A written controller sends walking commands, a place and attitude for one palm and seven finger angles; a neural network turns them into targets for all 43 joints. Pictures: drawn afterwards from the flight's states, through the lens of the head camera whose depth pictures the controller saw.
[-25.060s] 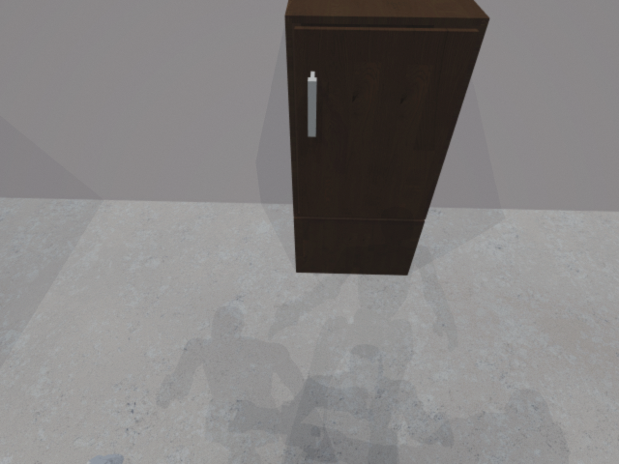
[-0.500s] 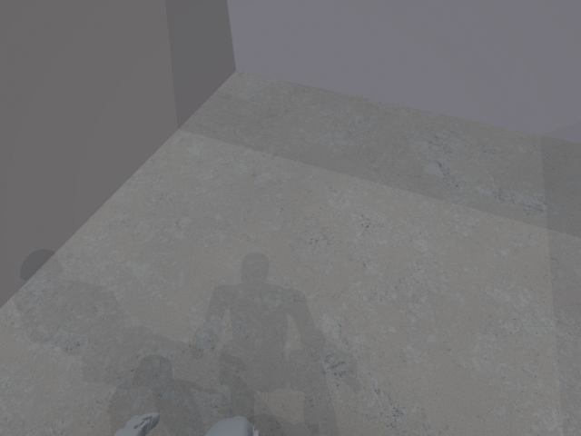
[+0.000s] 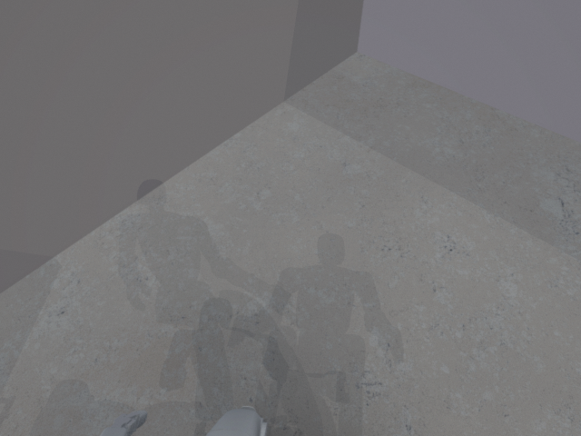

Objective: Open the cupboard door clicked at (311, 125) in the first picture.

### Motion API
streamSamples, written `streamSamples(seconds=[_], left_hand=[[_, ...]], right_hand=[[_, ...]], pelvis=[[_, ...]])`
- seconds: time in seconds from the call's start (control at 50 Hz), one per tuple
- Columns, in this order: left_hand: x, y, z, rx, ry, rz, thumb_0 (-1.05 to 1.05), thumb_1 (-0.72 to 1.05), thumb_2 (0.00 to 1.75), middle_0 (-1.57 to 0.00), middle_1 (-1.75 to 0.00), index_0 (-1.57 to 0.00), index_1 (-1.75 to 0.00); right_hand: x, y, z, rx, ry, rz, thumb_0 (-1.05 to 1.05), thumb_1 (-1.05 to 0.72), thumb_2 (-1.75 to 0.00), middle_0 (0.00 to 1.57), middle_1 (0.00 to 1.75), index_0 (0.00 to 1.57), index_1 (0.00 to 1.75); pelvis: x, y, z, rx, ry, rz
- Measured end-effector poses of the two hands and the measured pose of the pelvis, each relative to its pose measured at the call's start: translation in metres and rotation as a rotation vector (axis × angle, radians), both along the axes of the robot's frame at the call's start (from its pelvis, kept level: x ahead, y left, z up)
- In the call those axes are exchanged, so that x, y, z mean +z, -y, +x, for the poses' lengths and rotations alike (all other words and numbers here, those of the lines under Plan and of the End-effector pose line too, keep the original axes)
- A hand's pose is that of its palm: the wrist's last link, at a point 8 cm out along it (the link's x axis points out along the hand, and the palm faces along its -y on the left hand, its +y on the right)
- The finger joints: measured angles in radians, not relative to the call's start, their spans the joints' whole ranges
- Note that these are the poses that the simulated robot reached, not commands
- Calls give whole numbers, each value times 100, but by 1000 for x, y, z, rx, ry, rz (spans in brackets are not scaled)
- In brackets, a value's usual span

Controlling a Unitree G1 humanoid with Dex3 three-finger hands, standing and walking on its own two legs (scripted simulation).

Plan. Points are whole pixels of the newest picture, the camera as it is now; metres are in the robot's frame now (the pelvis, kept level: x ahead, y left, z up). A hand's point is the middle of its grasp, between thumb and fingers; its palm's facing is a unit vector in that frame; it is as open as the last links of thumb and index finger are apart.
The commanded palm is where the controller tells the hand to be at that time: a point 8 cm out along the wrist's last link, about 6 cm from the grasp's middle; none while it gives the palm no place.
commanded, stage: turn to face it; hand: left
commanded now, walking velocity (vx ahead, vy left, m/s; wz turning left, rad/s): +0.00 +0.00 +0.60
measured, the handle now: out of the picture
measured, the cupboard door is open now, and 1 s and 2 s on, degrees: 40 40 40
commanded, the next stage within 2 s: none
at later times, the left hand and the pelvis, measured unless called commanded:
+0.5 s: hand out of the picture +0.04 +0.21 -0.15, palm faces +0.31 -0.91 -0.29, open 7.3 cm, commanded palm none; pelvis +0.01 -0.03 +0.00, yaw +17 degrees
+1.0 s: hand out of the picture -0.05 +0.18 -0.15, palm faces +0.59 -0.77 -0.25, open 7.3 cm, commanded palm none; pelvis +0.00 -0.05 +0.01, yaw +36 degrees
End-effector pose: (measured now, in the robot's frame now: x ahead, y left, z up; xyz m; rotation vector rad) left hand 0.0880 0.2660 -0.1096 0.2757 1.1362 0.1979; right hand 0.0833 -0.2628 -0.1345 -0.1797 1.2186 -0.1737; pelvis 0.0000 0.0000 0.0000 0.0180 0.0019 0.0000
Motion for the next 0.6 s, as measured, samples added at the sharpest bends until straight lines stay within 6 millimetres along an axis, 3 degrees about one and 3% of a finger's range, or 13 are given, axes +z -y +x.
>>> streamSamples(seconds=[0.14, 0.26, 0.38, 0.5, 0.6], left_hand=[[-2, 18, -38, 96, -62, -56, 0, 91, 90, -20, -30, -21, -30], [-29, 9, -71, 202, -100, -108, 0, 90, 90, -21, -30, -21, -30], [-19, 4, -74, 276, -78, -83, 1, 91, 90, -20, -30, -20, -30], [-2, 15, -69, 311, 19, -27, 0, 91, 90, -20, -30, -20, -30], [4, 32, -89, 371, 15, -11, 0, 91, 90, -20, -30, -20, -30]], right_hand=[[20, -9, 42, 93, 27, 13, 1, -90, -90, 20, 30, 20, 30], [20, -31, 79, 217, 101, -22, 1, -90, -90, 20, 30, 20, 30], [24, -30, 73, 278, 61, -36, 1, -90, -90, 20, 30, 20, 30], [8, -9, 71, 305, 0, -11, 1, -90, -90, 20, 30, 20, 30], [6, 2, 84, 344, -27, -8, 1, -90, -90, 20, 30, 20, 30]], pelvis=[[14, 6, 6, 86, 1, 26], [-2, -3, 7, 170, -7, -2], [7, 8, 4, 235, 1, -14], [3, 31, 7, 304, -3, -11], [6, 41, 6, 377, 16, 2]])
